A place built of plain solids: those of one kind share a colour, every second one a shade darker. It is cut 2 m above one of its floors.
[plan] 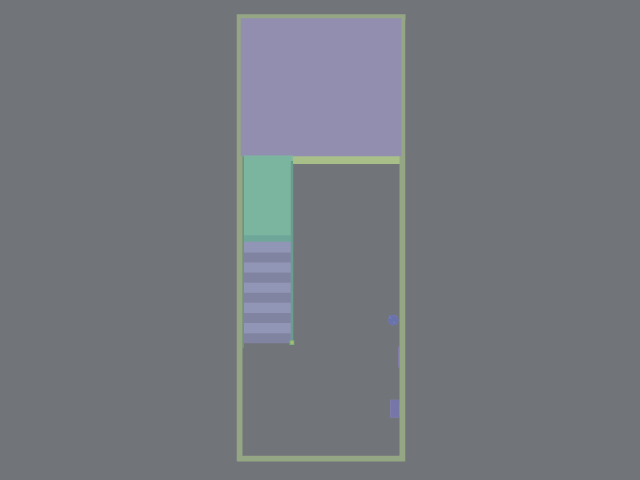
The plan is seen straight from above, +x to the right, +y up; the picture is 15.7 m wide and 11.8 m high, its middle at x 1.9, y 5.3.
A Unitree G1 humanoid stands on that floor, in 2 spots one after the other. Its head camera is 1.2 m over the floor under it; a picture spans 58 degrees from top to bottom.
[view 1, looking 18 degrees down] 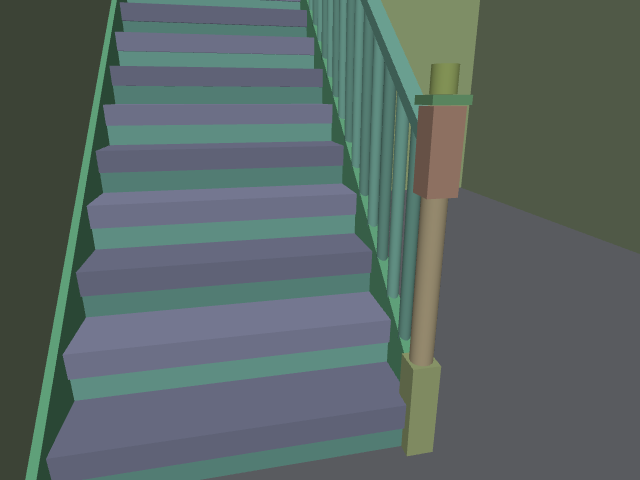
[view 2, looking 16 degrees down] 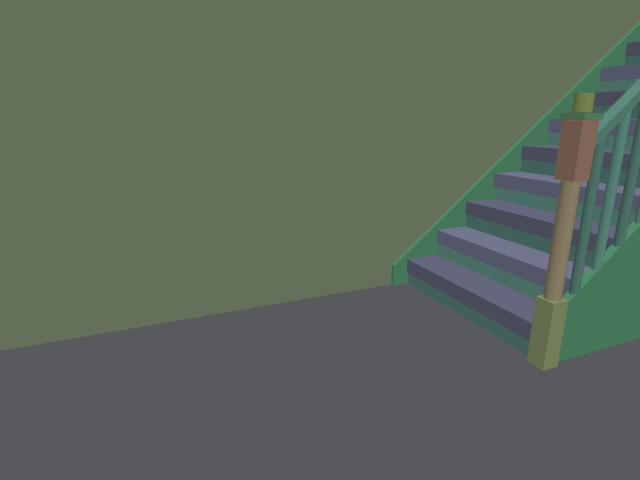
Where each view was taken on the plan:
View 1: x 0.61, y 1.60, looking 78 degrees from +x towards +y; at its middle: tread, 1.99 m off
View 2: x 2.55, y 1.00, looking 157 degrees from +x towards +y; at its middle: wall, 2.88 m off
